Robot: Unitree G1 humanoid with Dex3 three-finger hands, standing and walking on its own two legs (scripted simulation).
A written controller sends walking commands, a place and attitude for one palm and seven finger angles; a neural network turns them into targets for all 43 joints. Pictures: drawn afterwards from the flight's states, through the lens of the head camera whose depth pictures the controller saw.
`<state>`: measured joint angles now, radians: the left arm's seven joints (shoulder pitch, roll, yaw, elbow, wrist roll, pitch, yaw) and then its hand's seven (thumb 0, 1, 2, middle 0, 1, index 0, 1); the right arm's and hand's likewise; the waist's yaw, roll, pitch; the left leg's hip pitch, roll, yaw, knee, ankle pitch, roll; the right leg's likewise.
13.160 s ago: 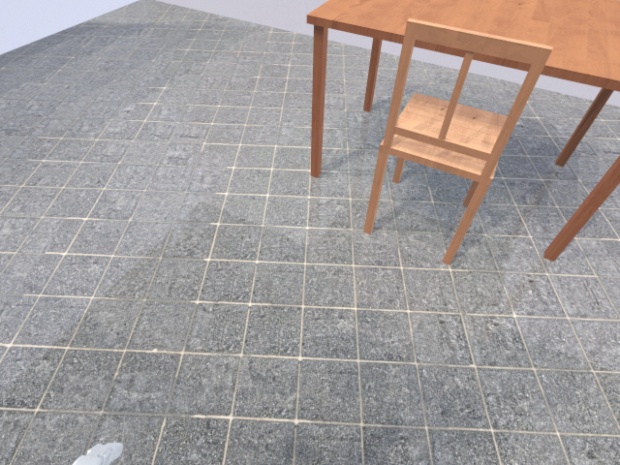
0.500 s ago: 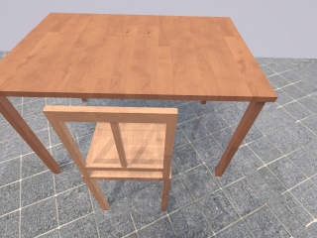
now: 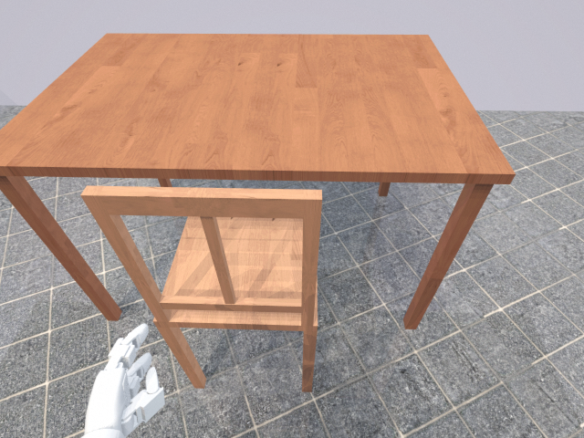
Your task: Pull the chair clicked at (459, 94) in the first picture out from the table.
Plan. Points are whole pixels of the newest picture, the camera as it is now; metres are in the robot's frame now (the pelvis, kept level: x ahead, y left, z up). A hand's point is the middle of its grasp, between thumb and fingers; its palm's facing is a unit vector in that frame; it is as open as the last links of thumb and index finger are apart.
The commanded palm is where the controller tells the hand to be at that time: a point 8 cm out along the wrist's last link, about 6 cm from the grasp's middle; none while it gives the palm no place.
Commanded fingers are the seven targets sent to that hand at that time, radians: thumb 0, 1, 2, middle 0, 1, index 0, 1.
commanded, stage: raise the hand toward the chair's back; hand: left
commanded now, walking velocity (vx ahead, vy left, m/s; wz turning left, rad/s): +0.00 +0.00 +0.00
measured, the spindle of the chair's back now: (220, 263) +0.44 +0.14 -0.06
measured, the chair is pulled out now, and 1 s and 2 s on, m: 0.00 0.00 0.00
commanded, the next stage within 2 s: aim the fingers beside a spindle in 1.90 s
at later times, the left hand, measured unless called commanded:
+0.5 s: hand (181, 406) +0.19 +0.16 -0.05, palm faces -0.08 -1.00 -0.03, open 11.7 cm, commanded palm +0.16 +0.22 -0.04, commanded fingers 0.00 0.06 0.54 -0.12 -0.17 -0.12 -0.17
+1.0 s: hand (158, 385) +0.21 +0.19 -0.03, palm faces -0.02 -1.00 -0.03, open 15.8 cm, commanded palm +0.19 +0.25 -0.02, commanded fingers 0.00 -0.50 0.30 -0.06 -0.08 -0.06 -0.08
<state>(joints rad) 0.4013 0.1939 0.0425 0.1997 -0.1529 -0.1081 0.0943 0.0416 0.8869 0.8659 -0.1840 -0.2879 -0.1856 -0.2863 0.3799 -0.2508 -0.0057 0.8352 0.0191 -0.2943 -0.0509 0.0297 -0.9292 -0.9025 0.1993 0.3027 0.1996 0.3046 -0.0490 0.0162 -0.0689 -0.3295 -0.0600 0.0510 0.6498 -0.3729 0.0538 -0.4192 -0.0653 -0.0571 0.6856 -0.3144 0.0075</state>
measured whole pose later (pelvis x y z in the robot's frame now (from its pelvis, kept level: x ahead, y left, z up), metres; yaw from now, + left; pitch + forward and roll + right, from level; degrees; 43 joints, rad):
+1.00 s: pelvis -0.01 +0.00 -0.07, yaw +0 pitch +17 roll -3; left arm 0.38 0.24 0.18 0.03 -0.28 -0.44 -0.29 -0.01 -0.30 0.38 -0.08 -0.11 -0.08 -0.11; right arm 0.21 -0.25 -0.02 0.52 0.02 -0.21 -0.03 0.01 -0.90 -0.90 0.20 0.30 0.20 0.30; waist -0.02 0.01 -0.15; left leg -0.89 0.00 0.01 1.17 -0.58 0.05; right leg -0.93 -0.03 -0.10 1.09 -0.47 -0.01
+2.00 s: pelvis +0.00 -0.01 -0.06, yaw +0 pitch +17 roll -2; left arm 0.29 0.26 0.22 0.11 -0.29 -0.41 -0.32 -0.02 -0.50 0.30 -0.06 -0.08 -0.06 -0.08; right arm 0.23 -0.24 0.02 0.53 0.03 -0.19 -0.03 0.01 -0.90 -0.90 0.20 0.30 0.20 0.30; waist -0.02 0.03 -0.15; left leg -0.83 0.00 0.00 1.10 -0.56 0.03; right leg -0.87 -0.02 -0.11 1.03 -0.45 -0.02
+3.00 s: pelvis -0.02 -0.01 -0.09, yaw +0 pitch +21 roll -2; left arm 0.11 0.21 0.12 0.22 -0.22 -0.45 -0.22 -0.02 -0.50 0.30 -0.06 -0.08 -0.06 -0.08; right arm 0.21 -0.25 0.01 0.53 0.01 -0.13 -0.01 0.01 -0.90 -0.90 0.20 0.30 0.20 0.30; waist -0.03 0.02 -0.17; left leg -1.00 0.00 0.01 1.23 -0.59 0.04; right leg -1.05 -0.03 -0.10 1.17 -0.49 -0.02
